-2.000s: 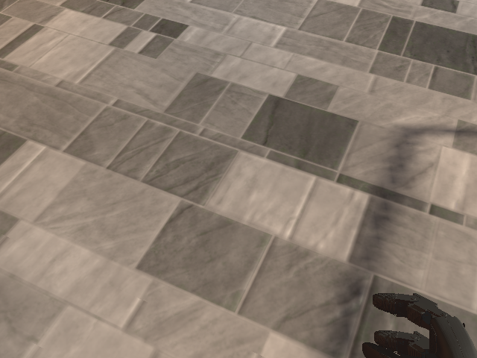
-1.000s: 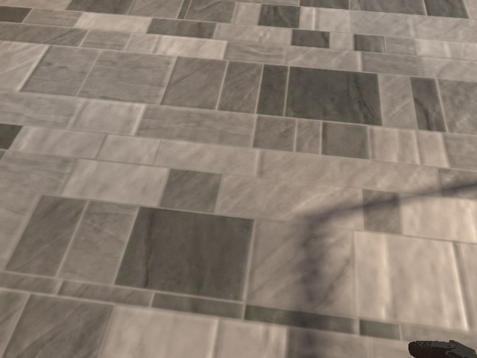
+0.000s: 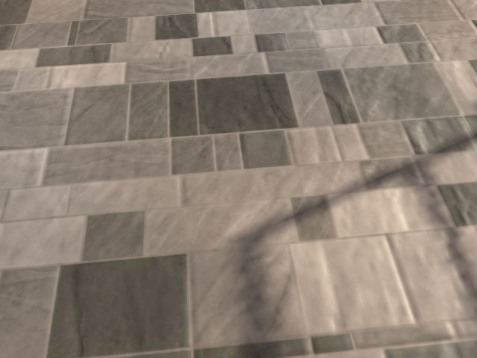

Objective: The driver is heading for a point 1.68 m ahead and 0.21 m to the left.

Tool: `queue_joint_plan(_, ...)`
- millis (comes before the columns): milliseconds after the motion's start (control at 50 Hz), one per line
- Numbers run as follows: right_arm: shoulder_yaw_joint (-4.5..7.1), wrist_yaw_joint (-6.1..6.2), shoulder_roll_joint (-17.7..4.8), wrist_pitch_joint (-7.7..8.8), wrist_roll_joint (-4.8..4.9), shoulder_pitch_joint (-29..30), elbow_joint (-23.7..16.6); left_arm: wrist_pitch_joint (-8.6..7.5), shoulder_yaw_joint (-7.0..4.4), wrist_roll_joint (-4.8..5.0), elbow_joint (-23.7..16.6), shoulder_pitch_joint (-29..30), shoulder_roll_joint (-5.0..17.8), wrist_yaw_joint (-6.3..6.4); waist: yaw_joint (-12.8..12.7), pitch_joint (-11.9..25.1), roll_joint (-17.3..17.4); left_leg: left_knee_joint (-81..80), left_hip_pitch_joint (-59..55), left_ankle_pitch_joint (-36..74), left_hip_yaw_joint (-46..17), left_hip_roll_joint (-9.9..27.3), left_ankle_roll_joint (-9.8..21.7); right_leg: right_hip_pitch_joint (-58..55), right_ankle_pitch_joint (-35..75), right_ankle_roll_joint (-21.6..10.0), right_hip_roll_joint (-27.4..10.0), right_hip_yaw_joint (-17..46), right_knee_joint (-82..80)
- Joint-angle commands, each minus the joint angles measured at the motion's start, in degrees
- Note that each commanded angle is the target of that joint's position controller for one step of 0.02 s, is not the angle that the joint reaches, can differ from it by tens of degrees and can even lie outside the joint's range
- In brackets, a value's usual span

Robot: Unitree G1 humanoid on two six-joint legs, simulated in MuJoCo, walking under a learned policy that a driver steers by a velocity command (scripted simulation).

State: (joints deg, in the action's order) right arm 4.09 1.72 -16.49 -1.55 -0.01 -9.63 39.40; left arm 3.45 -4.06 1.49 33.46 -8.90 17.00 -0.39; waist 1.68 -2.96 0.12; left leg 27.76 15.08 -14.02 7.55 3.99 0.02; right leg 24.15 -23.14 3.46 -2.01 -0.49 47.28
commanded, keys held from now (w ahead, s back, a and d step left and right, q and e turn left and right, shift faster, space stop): e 0.04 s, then no key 0.06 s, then q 0.78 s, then no key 0.12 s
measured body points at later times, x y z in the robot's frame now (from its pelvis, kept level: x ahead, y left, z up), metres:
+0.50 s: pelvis -0.02 -0.04 +0.00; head +0.00 -0.03 +0.45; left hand +0.15 +0.22 -0.10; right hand +0.10 -0.32 -0.11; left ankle -0.07 +0.09 -0.71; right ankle +0.00 -0.13 -0.74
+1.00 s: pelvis -0.05 -0.01 +0.01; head -0.02 +0.02 +0.45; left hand +0.02 +0.31 -0.10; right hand +0.19 -0.24 -0.07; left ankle -0.07 +0.08 -0.74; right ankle +0.01 -0.16 -0.70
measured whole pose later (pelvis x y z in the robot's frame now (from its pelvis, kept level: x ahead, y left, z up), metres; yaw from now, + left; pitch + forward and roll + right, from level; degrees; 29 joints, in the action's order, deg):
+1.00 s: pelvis -0.05 -0.01 +0.01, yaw +19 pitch +2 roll -2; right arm 3.4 1.5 -17.6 -2.1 0.2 -9.7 36.9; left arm 0.5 -5.0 0.6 40.7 -6.5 17.2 1.6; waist 0.9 -2.5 -0.8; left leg 27.3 14.9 -13.2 -9.7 -4.4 2.9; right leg 23.2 -20.8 5.4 0.9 4.3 44.2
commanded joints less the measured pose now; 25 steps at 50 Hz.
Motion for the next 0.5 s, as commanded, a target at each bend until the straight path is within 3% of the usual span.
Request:
queue_joint_plan(20, 3.14, -0.01, -10.80, 0.50, 1.43, 1.09, -2.61, -0.57, -1.73, -0.12, -4.15, -1.83, 5.02, -0.77, -1.48, 8.91, 10.06, -2.53, -8.43, 23.14, -7.60, 12.98, 10.03, -5.88, 7.93, -2.33, 2.06, -4.38, -14.49)
queue_joint_plan(40, 2.89, -0.14, -9.66, 0.76, 1.83, 0.17, -1.95, -0.46, -2.26, -0.45, -3.32, -3.86, 5.71, -0.53, -2.19, 8.86, 8.87, 0.60, -5.80, 18.65, -5.66, 11.56, 7.35, -10.79, 12.36, -4.05, 3.55, -4.55, -20.17)
queue_joint_plan(60, 2.32, -0.46, -7.34, 1.05, 1.03, -2.61, -0.85, -0.53, -3.10, -0.73, -3.39, -5.20, 8.30, 0.05, -1.91, 8.54, 2.06, 8.09, 1.76, 9.64, -1.76, 8.37, 2.77, -18.57, 23.07, -6.57, 0.52, 2.01, -24.31)
queue_joint_plan(80, 0.53, -1.01, -2.98, 1.24, -2.46, -1.96, -3.37, -0.83, -4.27, -1.48, -5.14, -6.30, 14.89, 1.10, -0.77, 9.23, -17.62, 26.43, 18.95, -21.18, 1.91, 0.92, -3.40, -27.67, 47.46, -14.28, -16.48, 24.02, -24.07)
queue_joint_plan(100, 1.45, -0.52, -6.20, 1.35, -1.55, 3.68, -4.55, -2.09, -3.62, -3.55, -5.36, -7.19, 14.01, 0.45, -5.49, 12.12, -13.75, 37.04, 22.75, -26.23, -7.04, -2.50, -4.57, -22.12, 48.46, -23.93, -22.28, 28.85, -25.66)
queue_joint_plan(120, 1.95, -0.18, -7.80, 0.90, 0.24, 4.39, -3.73, -3.18, -2.74, -4.01, -4.61, -5.58, 11.72, 0.09, -4.93, 10.40, -8.64, 40.48, 22.18, -22.41, -9.30, -0.98, -4.18, -19.07, 41.89, -22.52, -19.20, 23.20, -26.69)
queue_joint_plan(140, 1.99, 0.05, -7.36, 0.46, 0.69, 3.12, -2.45, -3.84, -1.91, -3.26, -3.95, -2.11, 8.95, 0.17, -2.88, 8.62, -7.35, 39.35, 21.42, -17.82, -10.15, -0.16, -3.72, -17.18, 35.69, -18.93, -15.24, 18.45, -26.90)
queue_joint_plan(180, 1.91, 0.32, -6.39, -0.39, -0.12, -0.43, 0.46, -4.13, 0.12, -2.15, -3.33, 2.87, 3.88, 0.55, -0.26, 8.28, -6.99, 36.99, 15.84, -10.03, -10.24, 0.43, -4.67, -13.33, 34.24, -15.17, -10.94, 11.64, -26.96)
queue_joint_plan(220, 1.39, -0.22, -4.67, -0.46, 0.41, -3.24, 2.27, -4.60, 1.22, -3.09, -1.85, 3.30, 1.03, 0.84, 0.75, 8.94, -7.67, 32.37, 9.80, -5.68, -10.09, 0.10, -5.48, -11.61, 32.90, -14.30, -8.98, 7.34, -27.82)
queue_joint_plan(280, 0.44, -0.53, -3.84, -0.39, 0.74, 0.15, 1.32, -4.62, 0.64, -3.51, -0.36, 2.57, 2.67, 1.33, -1.73, 6.64, -7.97, 20.35, 6.71, -6.27, -10.03, 0.28, -5.26, -12.77, 25.30, -14.53, -9.70, 7.26, -28.74)
queue_joint_plan(320, 0.81, -0.48, -5.90, -0.54, 0.90, 1.04, 0.30, -4.00, -0.43, -3.17, 0.62, 1.37, 5.70, 1.65, -2.98, 5.36, -8.28, 18.77, 7.58, -10.00, -9.10, -0.24, -4.95, -14.22, 22.34, -16.43, -12.19, 10.03, -28.74)
queue_joint_plan(360, 1.07, -0.37, -6.82, -0.66, 1.17, 0.81, -0.17, -3.41, -1.09, -2.62, 1.19, 0.88, 7.12, 1.87, -3.62, 4.04, -7.76, 19.52, 9.93, -12.87, -8.70, -0.37, -4.53, -15.62, 21.68, -17.91, -14.44, 12.46, -28.71)
queue_joint_plan(420, 0.92, -0.45, -5.66, -0.83, 1.17, 0.04, -0.49, -2.94, -1.44, -2.28, 1.64, 1.43, 7.04, 2.22, -3.47, 4.37, -6.31, 20.89, 11.39, -15.15, -8.36, -0.13, -3.97, -17.83, 27.22, -19.07, -16.49, 13.18, -27.81)
queue_joint_plan(500, 0.76, -1.29, -4.55, -1.08, 1.40, -1.83, -0.62, -2.42, -1.92, -2.01, 1.86, 3.59, 7.16, 2.49, -2.14, 7.31, -6.27, 16.83, 7.09, -13.82, -5.97, -0.99, -2.67, -18.86, 36.07, -18.40, -16.49, 9.00, -25.36)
